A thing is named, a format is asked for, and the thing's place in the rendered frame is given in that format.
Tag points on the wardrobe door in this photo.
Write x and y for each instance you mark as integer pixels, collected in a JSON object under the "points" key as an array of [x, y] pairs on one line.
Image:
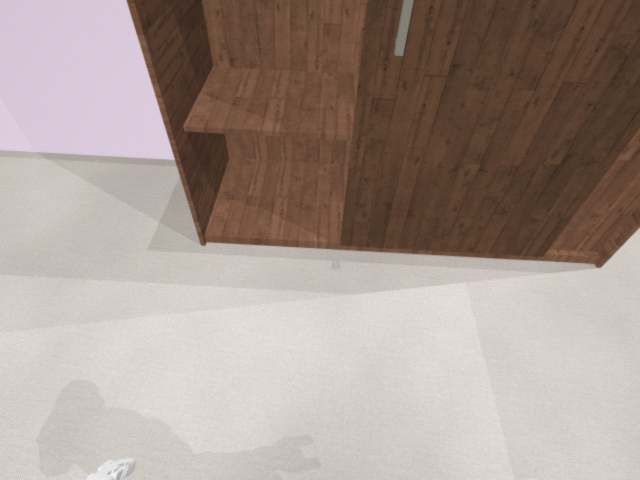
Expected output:
{"points": [[494, 127], [610, 204]]}

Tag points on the robot left hand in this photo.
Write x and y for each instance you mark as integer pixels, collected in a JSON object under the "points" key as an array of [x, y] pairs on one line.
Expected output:
{"points": [[111, 470]]}

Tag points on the handle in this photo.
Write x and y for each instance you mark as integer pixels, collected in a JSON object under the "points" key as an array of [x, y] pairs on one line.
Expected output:
{"points": [[403, 27]]}

